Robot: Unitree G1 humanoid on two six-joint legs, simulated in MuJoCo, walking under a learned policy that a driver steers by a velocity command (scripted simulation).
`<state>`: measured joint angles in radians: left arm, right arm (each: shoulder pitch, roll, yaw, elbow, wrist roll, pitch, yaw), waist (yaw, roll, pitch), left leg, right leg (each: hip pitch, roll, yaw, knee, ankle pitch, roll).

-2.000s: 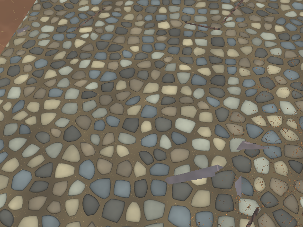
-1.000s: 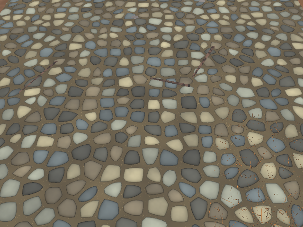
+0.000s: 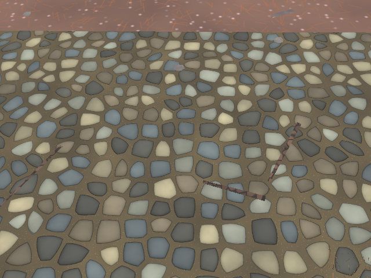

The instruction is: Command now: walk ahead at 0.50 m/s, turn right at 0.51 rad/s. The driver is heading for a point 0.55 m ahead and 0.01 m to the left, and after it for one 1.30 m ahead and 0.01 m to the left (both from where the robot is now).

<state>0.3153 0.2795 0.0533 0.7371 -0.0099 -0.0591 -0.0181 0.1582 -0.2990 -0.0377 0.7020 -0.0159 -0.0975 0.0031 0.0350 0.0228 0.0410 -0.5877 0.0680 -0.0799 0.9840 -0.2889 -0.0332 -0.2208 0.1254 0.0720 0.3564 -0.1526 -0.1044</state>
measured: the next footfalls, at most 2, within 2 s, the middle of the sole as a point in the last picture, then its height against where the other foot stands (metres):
left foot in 0.24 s outside the picture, level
right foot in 0.76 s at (250, 255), level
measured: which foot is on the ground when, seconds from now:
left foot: up 0.00-0.22, down 0.24-0.76, up 0.78-1.00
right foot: down 0.00-0.26, up 0.28-0.74, down 0.76-1.00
